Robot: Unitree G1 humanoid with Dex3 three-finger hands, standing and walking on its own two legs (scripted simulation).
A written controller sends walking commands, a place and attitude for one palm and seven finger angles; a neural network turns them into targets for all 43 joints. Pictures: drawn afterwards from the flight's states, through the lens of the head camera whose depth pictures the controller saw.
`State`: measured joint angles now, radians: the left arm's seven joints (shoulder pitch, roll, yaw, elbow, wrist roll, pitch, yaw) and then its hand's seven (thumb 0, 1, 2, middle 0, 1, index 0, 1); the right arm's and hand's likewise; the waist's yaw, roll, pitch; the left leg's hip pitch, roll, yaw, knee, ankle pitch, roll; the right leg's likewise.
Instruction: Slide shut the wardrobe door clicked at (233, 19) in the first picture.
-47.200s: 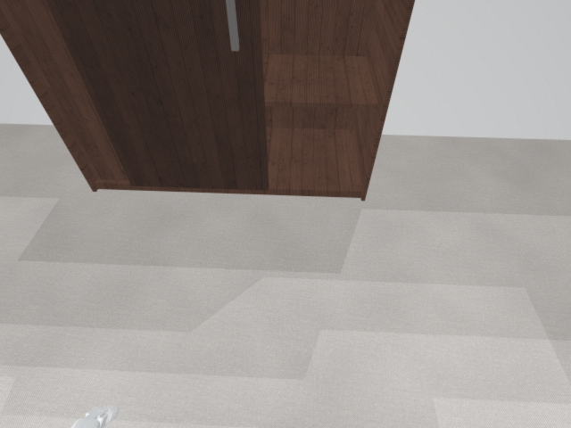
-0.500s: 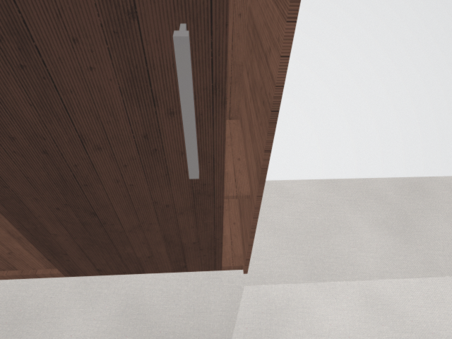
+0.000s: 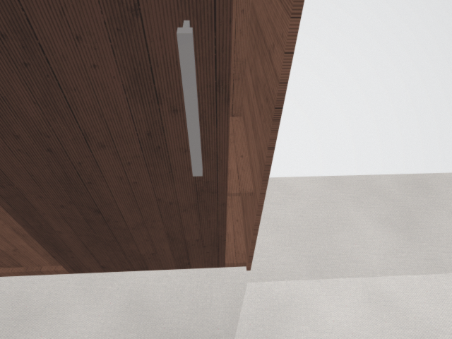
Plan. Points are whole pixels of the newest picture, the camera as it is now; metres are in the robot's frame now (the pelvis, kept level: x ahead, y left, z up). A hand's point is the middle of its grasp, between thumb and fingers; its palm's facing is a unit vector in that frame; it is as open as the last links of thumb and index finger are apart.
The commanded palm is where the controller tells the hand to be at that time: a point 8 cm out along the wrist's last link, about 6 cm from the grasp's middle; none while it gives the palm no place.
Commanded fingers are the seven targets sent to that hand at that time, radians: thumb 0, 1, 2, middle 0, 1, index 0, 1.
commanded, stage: look again from close up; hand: left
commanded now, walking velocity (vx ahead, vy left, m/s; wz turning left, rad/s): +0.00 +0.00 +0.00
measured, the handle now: (193, 110) +0.51 +0.11 +0.14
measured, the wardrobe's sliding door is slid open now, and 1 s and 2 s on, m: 0.10 0.10 0.10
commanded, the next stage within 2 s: raise the hand with hooked fingers in 0.46 s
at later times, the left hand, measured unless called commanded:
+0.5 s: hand out of the picture -0.02 +0.16 -0.18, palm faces +0.04 -0.98 -0.20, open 7.4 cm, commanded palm none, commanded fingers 0.00 0.90 0.90 -0.20 -0.30 -0.20 -0.30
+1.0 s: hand (132, 336) +0.14 +0.17 -0.04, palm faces +0.14 -0.99 +0.05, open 8.7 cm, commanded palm +0.13 +0.24 -0.01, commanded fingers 0.00 0.36 0.67 -0.24 -0.64 -0.24 -0.64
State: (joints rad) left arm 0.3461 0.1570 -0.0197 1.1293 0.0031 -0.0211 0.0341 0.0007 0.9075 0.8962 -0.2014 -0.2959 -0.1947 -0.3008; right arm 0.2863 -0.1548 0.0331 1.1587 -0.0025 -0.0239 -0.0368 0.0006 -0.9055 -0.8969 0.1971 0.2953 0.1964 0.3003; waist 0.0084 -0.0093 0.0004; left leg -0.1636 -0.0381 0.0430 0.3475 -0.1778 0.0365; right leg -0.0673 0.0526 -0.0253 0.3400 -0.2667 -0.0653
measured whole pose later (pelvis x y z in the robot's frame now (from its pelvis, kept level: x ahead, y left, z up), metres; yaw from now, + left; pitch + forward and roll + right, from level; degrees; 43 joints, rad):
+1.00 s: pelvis -0.02 -0.02 -0.05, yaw +1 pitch +7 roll +1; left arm 0.51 0.16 0.13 0.12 -0.26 -0.27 -0.23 0.00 0.59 0.76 -0.23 -0.50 -0.22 -0.50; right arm 0.15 -0.27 -0.04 0.52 0.03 -0.17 -0.05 0.01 -0.90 -0.90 0.20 0.30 0.20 0.30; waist 0.02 -0.02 -0.13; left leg -0.59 -0.03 0.02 0.84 -0.37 0.01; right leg -0.50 0.05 -0.07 0.87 -0.50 -0.09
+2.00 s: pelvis -0.03 +0.03 -0.01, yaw +3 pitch -1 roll -2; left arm 0.02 0.41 0.37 0.01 -0.34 0.12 -0.32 -0.01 -0.48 0.31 -0.30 -1.18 -0.29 -1.19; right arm 0.18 -0.24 0.09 0.62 0.08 -0.24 -0.12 0.01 -0.90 -0.90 0.20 0.30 0.20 0.30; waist 0.06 0.05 -0.03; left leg -0.31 -0.06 -0.01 0.55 -0.23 0.08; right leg -0.17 0.03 -0.08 0.50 -0.31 -0.03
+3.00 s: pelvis -0.03 +0.00 -0.01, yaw +3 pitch -2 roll -1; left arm -0.19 0.45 0.40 0.19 -0.32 0.21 -0.32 -0.01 -0.50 0.30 -0.30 -1.20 -0.29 -1.20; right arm 0.19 -0.27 0.07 0.65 0.10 -0.19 -0.12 0.01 -0.90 -0.90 0.20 0.30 0.20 0.30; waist 0.04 0.07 -0.02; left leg -0.27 -0.03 -0.02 0.52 -0.22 0.03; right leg -0.14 0.06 -0.09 0.47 -0.30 -0.07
